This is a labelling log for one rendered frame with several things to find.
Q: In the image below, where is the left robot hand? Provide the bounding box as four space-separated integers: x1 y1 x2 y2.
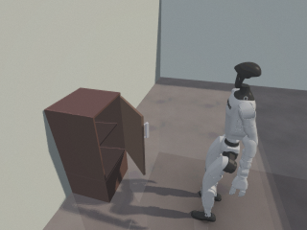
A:
229 175 248 197

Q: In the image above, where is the cupboard door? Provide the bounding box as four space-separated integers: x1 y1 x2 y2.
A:
120 96 146 175

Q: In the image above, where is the robot left thigh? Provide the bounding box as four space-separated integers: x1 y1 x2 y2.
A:
202 152 237 194

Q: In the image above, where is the left robot upper arm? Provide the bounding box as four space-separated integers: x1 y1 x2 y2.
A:
238 102 258 146

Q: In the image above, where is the robot left foot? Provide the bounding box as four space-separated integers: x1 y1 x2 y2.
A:
191 210 216 222

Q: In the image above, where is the left robot forearm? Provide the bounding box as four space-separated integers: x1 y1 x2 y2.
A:
236 140 257 179

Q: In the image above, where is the handle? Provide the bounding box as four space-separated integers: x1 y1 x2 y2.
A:
144 122 150 138

